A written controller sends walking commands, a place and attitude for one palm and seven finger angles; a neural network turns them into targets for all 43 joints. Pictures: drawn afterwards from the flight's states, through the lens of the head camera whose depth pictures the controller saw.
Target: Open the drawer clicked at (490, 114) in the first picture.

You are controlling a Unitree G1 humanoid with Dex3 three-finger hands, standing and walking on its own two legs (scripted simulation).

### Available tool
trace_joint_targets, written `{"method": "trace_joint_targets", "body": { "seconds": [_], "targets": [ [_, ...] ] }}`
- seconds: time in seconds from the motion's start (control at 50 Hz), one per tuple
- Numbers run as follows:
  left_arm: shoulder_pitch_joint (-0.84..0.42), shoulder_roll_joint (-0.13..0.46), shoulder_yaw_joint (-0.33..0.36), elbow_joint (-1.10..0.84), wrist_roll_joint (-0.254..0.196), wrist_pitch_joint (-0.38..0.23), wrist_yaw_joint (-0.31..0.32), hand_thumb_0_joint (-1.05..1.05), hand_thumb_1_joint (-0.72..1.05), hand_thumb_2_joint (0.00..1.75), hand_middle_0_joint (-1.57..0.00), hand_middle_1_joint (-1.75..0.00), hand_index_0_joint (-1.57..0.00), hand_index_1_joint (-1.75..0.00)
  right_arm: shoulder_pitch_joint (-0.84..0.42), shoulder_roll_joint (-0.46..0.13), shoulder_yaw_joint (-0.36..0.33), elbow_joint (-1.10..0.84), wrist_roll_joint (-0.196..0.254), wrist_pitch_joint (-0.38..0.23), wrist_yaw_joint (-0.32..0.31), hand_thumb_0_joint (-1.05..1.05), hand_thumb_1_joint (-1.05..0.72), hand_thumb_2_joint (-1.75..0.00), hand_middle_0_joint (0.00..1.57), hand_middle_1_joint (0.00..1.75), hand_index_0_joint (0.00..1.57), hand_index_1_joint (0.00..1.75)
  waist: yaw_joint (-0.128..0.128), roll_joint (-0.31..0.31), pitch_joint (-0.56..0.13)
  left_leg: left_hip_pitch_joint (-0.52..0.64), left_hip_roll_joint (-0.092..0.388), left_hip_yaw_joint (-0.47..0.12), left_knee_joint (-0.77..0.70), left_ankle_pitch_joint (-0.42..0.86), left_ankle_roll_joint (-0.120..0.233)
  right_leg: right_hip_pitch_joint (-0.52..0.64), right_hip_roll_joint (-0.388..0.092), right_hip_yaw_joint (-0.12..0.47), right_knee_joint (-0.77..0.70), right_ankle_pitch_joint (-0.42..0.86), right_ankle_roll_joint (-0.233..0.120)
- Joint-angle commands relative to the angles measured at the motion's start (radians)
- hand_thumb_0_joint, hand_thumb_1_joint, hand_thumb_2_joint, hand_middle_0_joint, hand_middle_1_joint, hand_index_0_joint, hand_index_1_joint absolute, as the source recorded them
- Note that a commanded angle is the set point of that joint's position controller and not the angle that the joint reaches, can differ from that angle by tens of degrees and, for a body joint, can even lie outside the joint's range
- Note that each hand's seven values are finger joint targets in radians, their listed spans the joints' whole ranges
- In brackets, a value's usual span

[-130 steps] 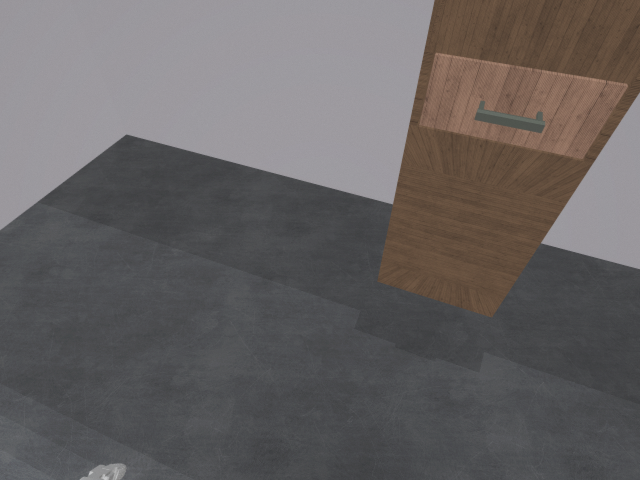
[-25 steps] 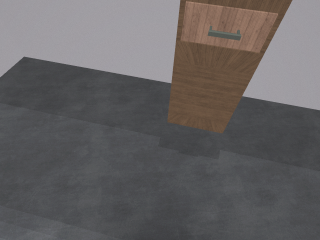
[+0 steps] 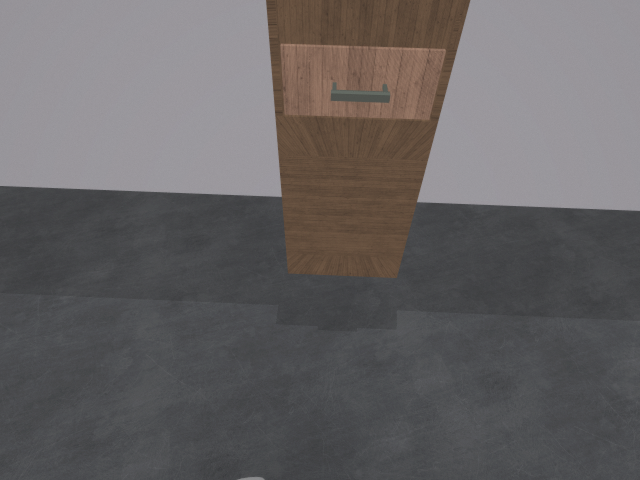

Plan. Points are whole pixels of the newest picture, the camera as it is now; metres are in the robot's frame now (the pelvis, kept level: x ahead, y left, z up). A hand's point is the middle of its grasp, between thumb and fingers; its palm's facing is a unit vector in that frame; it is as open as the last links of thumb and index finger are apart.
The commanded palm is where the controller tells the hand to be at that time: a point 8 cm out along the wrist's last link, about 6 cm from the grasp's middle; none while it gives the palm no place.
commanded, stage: take the last steps up to it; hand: left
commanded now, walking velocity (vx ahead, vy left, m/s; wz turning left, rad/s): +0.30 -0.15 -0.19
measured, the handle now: (359, 91) +0.96 -0.05 +0.02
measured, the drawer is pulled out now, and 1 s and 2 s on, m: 0.00 0.00 0.00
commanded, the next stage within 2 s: come to a stop and stand still in 1.04 s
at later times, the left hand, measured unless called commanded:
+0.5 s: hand (221, 430) +0.23 +0.17 -0.17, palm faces -0.09 -0.99 -0.14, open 7.4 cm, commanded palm none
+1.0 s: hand (293, 368) +0.35 +0.07 -0.20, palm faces -0.02 -0.99 -0.14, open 7.3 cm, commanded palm none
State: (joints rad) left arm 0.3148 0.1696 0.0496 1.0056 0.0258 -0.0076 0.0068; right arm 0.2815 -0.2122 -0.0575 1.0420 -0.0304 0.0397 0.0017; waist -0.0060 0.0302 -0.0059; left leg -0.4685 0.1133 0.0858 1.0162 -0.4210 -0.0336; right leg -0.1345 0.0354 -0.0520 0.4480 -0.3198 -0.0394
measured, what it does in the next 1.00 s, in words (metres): walks ahead: left foot, then right foot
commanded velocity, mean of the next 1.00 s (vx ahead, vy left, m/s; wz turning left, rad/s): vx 0.28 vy -0.15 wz -0.05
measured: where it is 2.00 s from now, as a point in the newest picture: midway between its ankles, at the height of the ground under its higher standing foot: (373, 441)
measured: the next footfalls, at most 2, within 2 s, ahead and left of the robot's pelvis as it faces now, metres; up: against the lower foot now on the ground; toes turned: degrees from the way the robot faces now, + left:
left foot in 0.18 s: +0.14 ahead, +0.12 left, +0.00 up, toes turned +7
right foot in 0.64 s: +0.32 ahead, -0.22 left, +0.00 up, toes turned -14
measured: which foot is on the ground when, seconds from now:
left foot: up 0.00-0.16, down 0.18-0.64, up 0.66-0.96, down 0.98-1.00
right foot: down 0.00-0.18, up 0.20-0.62, down 0.64-0.98, up 1.00-1.00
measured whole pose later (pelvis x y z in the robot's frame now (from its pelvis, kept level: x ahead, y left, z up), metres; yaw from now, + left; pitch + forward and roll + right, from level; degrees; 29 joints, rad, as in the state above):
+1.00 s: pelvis +0.34 -0.10 -0.01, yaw -5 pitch -2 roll -4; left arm 0.31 0.19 0.05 1.11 0.02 -0.02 0.01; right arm 0.17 -0.16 -0.05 0.98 -0.04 -0.05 0.00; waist 0.00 -0.02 0.01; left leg -0.37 0.11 0.17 0.67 -0.26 0.03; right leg -0.18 0.01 -0.18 0.60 -0.38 -0.03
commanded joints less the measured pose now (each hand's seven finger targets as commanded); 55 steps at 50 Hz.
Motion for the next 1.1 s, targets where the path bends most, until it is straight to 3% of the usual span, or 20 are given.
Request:
{"method": "trace_joint_targets", "body": {
  "seconds": [0.0, 0.08, 0.12, 0.16, 0.18, 0.22, 0.3, 0.48, 0.58, 0.6, 0.62, 0.64, 0.68, 0.76, 0.92, 0.94, 0.96, 0.98, 1.02, 1.08],
  "targets": [
    [0.030, 0.172, 0.029, -0.020, 0.008, -0.028, 0.005, 0.00, 0.90, 0.90, -0.20, -0.30, -0.20, -0.30, -0.091, -0.043, -0.014, -0.110, 0.001, -0.052, 0.006, 0.00, -0.90, -0.90, 0.20, 0.30, 0.20, 0.30, 0.004, -0.155, 0.109, -0.092, 0.011, 0.014, -0.096, 0.064, -0.010, -0.059, -0.247, 0.231, -0.241, 0.018, -0.159],
    [0.043, 0.173, 0.030, 0.009, 0.008, -0.022, -0.003, 0.00, 0.90, 0.90, -0.20, -0.30, -0.20, -0.30, -0.072, -0.034, -0.013, -0.109, 0.007, -0.073, -0.002, 0.00, -0.90, -0.90, 0.20, 0.30, 0.20, 0.30, -0.006, -0.146, 0.084, 0.072, -0.022, 0.052, -0.319, 0.084, 0.004, -0.075, -0.226, 0.224, -0.167, 0.084, -0.143],
    [0.017, 0.159, 0.033, 0.009, -0.001, -0.016, -0.010, 0.00, 0.90, 0.90, -0.20, -0.30, -0.20, -0.30, 0.094, -0.062, -0.017, -0.046, 0.003, -0.088, -0.021, 0.00, -0.90, -0.90, 0.20, 0.30, 0.20, 0.30, -0.077, -0.064, 0.027, 0.352, -0.042, 0.078, -0.509, 0.193, 0.008, -0.163, -0.151, 0.151, 0.028, 0.149, -0.095],
    [0.064, 0.065, 0.019, -0.027, -0.007, -0.010, -0.032, 0.00, 0.90, 0.90, -0.20, -0.30, -0.20, -0.30, 0.314, -0.261, -0.054, 0.017, -0.011, -0.100, -0.045, 0.00, -0.90, -0.90, 0.20, 0.30, 0.20, 0.30, -0.122, 0.370, -0.084, 0.634, 0.418, -0.551, -0.776, -0.009, 0.156, -0.501, 0.022, 0.001, 0.603, -0.240, 0.010],
    [0.001, 0.121, 0.025, -0.047, 0.008, 0.002, -0.026, 0.00, 0.90, 0.90, -0.20, -0.30, -0.20, -0.30, 0.288, -0.262, -0.048, 0.014, -0.004, -0.093, -0.052, 0.00, -0.90, -0.90, 0.20, 0.30, 0.20, 0.30, -0.125, 0.286, -0.043, 0.519, 0.475, -0.640, -0.842, -0.166, 0.195, -0.533, -0.032, 0.103, 0.768, -0.243, -0.001],
    [-0.083, 0.100, 0.032, -0.043, 0.017, 0.001, -0.042, 0.00, 0.90, 0.90, -0.20, -0.30, -0.20, -0.30, 0.155, -0.163, -0.025, -0.007, -0.004, -0.102, -0.051, 0.00, -0.90, -0.90, 0.20, 0.30, 0.20, 0.30, -0.069, 0.086, 0.142, 0.311, 0.385, -0.474, -0.871, -0.154, 0.162, -0.572, -0.107, 0.112, 0.840, -0.056, 0.009],
    [0.020, 0.049, 0.034, 0.008, 0.015, 0.026, -0.055, 0.00, 0.90, 0.90, -0.20, -0.30, -0.20, -0.30, 0.093, -0.088, -0.007, 0.000, 0.001, -0.123, -0.051, 0.00, -0.90, -0.90, 0.20, 0.30, 0.20, 0.30, 0.007, 0.120, 0.111, 0.239, 0.242, -0.103, -0.830, 0.149, 0.106, -0.466, -0.126, 0.064, 0.764, 0.101, 0.052],
    [-0.234, 0.023, 0.013, -0.066, 0.008, 0.011, -0.058, 0.00, 0.90, 0.90, -0.20, -0.30, -0.20, -0.30, 0.227, -0.079, -0.027, 0.065, -0.008, -0.105, -0.032, 0.00, -0.90, -0.90, 0.20, 0.30, 0.20, 0.30, -0.069, 0.139, 0.149, 0.349, 0.220, 0.017, -0.798, 0.345, 0.122, -0.450, -0.137, -0.067, 0.295, 0.121, 0.076],
    [-0.041, 0.090, 0.036, 0.008, 0.003, -0.021, -0.048, 0.00, 0.90, 0.90, -0.20, -0.30, -0.20, -0.30, 0.173, -0.106, -0.041, 0.070, -0.003, -0.092, -0.024, 0.00, -0.90, -0.90, 0.20, 0.30, 0.20, 0.30, 0.042, 0.075, 0.018, 0.287, 0.184, 0.071, -0.520, 0.464, 0.068, -0.029, -0.048, -0.133, 0.055, 0.133, 0.020],
    [0.103, 0.151, 0.054, 0.055, 0.006, -0.035, -0.039, 0.00, 0.90, 0.90, -0.20, -0.30, -0.20, -0.30, 0.182, -0.080, -0.035, 0.071, 0.005, -0.093, -0.016, 0.00, -0.90, -0.90, 0.20, 0.30, 0.20, 0.30, 0.107, -0.037, -0.073, 0.145, 0.138, 0.116, -0.295, 0.403, 0.040, 0.219, -0.107, -0.062, 0.034, 0.116, -0.009],
    [0.245, 0.280, 0.085, 0.094, 0.009, -0.048, -0.020, 0.00, 0.90, 0.90, -0.20, -0.30, -0.20, -0.30, 0.194, 0.013, -0.010, 0.038, 0.020, -0.095, -0.011, 0.00, -0.90, -0.90, 0.20, 0.30, 0.20, 0.30, 0.150, -0.346, -0.198, -0.117, -0.004, 0.133, 0.057, -0.135, 0.010, 0.442, -0.403, 0.328, -0.053, 0.099, -0.100],
    [0.258, 0.311, 0.081, 0.100, -0.010, -0.042, -0.010, 0.00, 0.90, 0.90, -0.20, -0.30, -0.20, -0.30, 0.124, 0.003, -0.001, -0.005, 0.025, -0.089, -0.017, 0.00, -0.90, -0.90, 0.20, 0.30, 0.20, 0.30, 0.146, -0.309, -0.214, -0.176, -0.022, -0.005, 0.245, -0.223, 0.034, 0.368, -0.473, 0.464, -0.148, 0.126, -0.151],
    [0.070, 0.209, 0.060, 0.064, -0.010, -0.037, 0.002, 0.00, 0.90, 0.90, -0.20, -0.30, -0.20, -0.30, 0.058, -0.010, -0.017, -0.014, 0.016, -0.084, -0.014, 0.00, -0.90, -0.90, 0.20, 0.30, 0.20, 0.30, 0.086, -0.244, -0.070, -0.208, 0.047, -0.062, 0.348, -0.064, 0.049, 0.147, -0.424, 0.368, -0.214, -0.100, -0.151],
    [-0.042, 0.074, 0.012, 0.045, 0.007, -0.055, 0.017, 0.00, 0.90, 0.90, -0.20, -0.30, -0.20, -0.30, 0.086, 0.037, -0.009, 0.006, -0.002, -0.054, -0.007, 0.00, -0.90, -0.90, 0.20, 0.30, 0.20, 0.30, -0.022, -0.141, 0.050, -0.050, 0.063, -0.014, 0.111, 0.031, 0.026, -0.133, -0.310, 0.078, -0.212, 0.178, -0.118],
    [-0.053, 0.121, 0.013, 0.046, -0.005, -0.034, 0.002, 0.00, 0.90, 0.90, -0.20, -0.30, -0.20, -0.30, 0.119, 0.002, -0.003, -0.009, -0.003, -0.073, -0.004, 0.00, -0.90, -0.90, 0.20, 0.30, 0.20, 0.30, -0.079, -0.083, 0.043, 0.310, -0.017, 0.094, -0.447, 0.219, 0.027, -0.204, -0.226, 0.017, -0.059, 0.105, -0.101],
    [-0.032, 0.092, 0.007, 0.040, -0.009, -0.029, -0.005, 0.00, 0.90, 0.90, -0.20, -0.30, -0.20, -0.30, 0.186, -0.049, -0.013, 0.016, -0.007, -0.080, -0.011, 0.00, -0.90, -0.90, 0.20, 0.30, 0.20, 0.30, -0.102, 0.034, 0.015, 0.434, 0.031, 0.019, -0.532, 0.200, 0.041, -0.264, -0.164, -0.013, 0.106, 0.098, -0.067],
    [-0.005, 0.037, 0.002, 0.019, -0.013, -0.023, -0.016, 0.00, 0.90, 0.90, -0.20, -0.30, -0.20, -0.30, 0.247, -0.156, -0.037, 0.021, -0.019, -0.086, -0.022, 0.00, -0.90, -0.90, 0.20, 0.30, 0.20, 0.30, -0.115, 0.291, 0.020, 0.516, 0.278, -0.347, -0.711, 0.088, 0.134, -0.451, -0.058, -0.092, 0.377, -0.094, -0.001],
    [-0.046, 0.079, 0.002, -0.012, 0.003, -0.018, -0.016, 0.00, 0.90, 0.90, -0.20, -0.30, -0.20, -0.30, 0.264, -0.214, -0.043, 0.023, -0.012, -0.080, -0.030, 0.00, -0.90, -0.90, 0.20, 0.30, 0.20, 0.30, -0.126, 0.332, 0.050, 0.459, 0.413, -0.550, -0.821, 0.042, 0.200, -0.510, -0.039, -0.032, 0.607, -0.266, 0.010],
    [-0.062, 0.094, 0.019, 0.001, 0.011, -0.004, -0.022, 0.00, 0.90, 0.90, -0.20, -0.30, -0.20, -0.30, 0.122, -0.154, -0.023, -0.015, -0.004, -0.079, -0.044, 0.00, -0.90, -0.90, 0.20, 0.30, 0.20, 0.30, -0.062, 0.126, 0.153, 0.299, 0.379, -0.442, -0.847, 0.023, 0.192, -0.543, -0.116, 0.069, 0.773, -0.114, 0.023],
    [0.032, 0.056, 0.021, 0.048, 0.013, 0.007, -0.031, 0.00, 0.90, 0.90, -0.20, -0.30, -0.20, -0.30, 0.031, -0.078, -0.003, -0.035, 0.003, -0.102, -0.044, 0.00, -0.90, -0.90, 0.20, 0.30, 0.20, 0.30, 0.003, 0.077, 0.114, 0.268, 0.254, -0.156, -0.811, 0.290, 0.140, -0.453, -0.143, 0.053, 0.735, 0.045, 0.057]
  ]
}}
